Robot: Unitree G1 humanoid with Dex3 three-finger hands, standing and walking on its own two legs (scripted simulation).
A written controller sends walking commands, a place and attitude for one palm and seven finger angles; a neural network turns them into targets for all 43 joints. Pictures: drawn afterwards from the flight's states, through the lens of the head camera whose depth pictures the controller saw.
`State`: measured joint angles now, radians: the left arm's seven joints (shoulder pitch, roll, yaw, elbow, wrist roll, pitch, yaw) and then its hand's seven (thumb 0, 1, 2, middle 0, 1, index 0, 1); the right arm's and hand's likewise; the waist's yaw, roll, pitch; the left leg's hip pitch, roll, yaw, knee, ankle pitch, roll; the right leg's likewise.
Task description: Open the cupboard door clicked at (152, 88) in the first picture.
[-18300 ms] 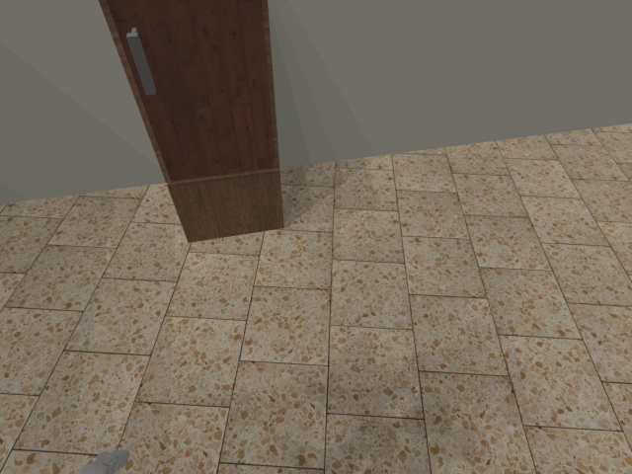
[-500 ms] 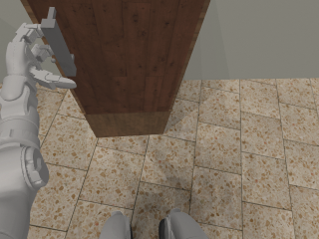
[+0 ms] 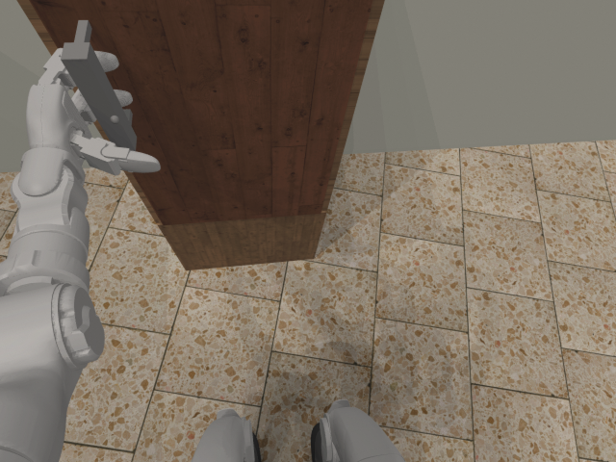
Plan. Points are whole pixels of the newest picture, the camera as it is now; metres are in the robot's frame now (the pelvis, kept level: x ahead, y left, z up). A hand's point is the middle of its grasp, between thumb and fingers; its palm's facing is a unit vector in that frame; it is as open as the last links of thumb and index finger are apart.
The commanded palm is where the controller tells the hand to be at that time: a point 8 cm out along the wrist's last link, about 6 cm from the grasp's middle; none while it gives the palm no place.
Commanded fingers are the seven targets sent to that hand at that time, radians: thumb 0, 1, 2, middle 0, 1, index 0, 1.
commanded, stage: slide the fingers in behind the handle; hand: left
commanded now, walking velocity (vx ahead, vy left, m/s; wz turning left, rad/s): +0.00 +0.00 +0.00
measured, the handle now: (106, 91) +0.57 +0.20 +0.08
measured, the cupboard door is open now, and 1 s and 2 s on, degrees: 0 0 45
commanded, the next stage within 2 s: close the thumb around the handle in 0.20 s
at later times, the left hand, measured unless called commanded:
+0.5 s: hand (112, 119) +0.53 +0.19 +0.08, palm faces +0.03 -1.00 -0.02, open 12.7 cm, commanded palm +0.50 +0.23 +0.08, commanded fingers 0.00 0.12 0.56 -0.34 -1.27 -0.34 -1.27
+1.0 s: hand (124, 121) +0.52 +0.18 +0.08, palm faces +0.02 -1.00 -0.01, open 5.8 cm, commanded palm +0.50 +0.23 +0.08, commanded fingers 0.00 0.90 0.90 -0.40 -1.35 -0.40 -1.35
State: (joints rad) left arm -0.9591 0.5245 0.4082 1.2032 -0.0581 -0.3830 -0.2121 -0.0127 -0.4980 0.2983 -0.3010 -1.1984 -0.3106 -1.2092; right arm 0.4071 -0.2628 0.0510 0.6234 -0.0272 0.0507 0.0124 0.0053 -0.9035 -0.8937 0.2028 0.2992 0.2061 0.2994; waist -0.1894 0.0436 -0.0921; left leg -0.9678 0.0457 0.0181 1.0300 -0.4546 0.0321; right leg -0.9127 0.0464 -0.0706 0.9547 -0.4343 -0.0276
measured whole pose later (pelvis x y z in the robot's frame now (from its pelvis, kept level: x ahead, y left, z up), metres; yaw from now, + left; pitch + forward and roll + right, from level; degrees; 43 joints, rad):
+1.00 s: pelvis +0.00 +0.00 +0.00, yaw +0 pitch +22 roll -3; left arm -0.94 0.49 0.41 1.19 -0.06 -0.38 -0.21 0.01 0.69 0.83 -0.37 -1.34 -0.38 -1.34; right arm 0.40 -0.26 0.05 0.62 -0.03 0.05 0.01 0.01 -0.90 -0.89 0.20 0.30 0.21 0.30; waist -0.19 0.04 -0.10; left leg -0.96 0.05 0.02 1.02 -0.46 0.03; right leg -0.90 0.05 -0.06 0.94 -0.43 -0.02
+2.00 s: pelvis +0.03 -0.03 +0.03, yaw +2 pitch +10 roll +1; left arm 0.20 -0.08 -0.23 0.02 0.08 -0.16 0.50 0.04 0.60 0.66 -0.31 -1.27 -0.35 -1.33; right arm 0.17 -0.14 0.04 0.50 -0.07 0.06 0.04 0.01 -0.90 -0.89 0.20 0.30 0.20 0.30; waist -0.03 0.03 -0.14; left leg -0.58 0.03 0.02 0.85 -0.45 -0.02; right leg -0.56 0.04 -0.06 0.86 -0.48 -0.07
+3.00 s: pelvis -0.01 -0.03 +0.02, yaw +2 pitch +10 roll +1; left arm -0.06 -0.12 -0.20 0.30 0.08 -0.26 0.58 -0.01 -0.49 0.30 -0.30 -0.66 -0.29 -0.68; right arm 0.18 -0.18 0.00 0.61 -0.08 0.00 -0.01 0.01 -0.90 -0.89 0.20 0.30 0.20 0.30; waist -0.01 0.04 -0.12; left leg -0.67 -0.01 -0.04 0.89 -0.39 -0.02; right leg -0.65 0.02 -0.07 0.91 -0.43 -0.07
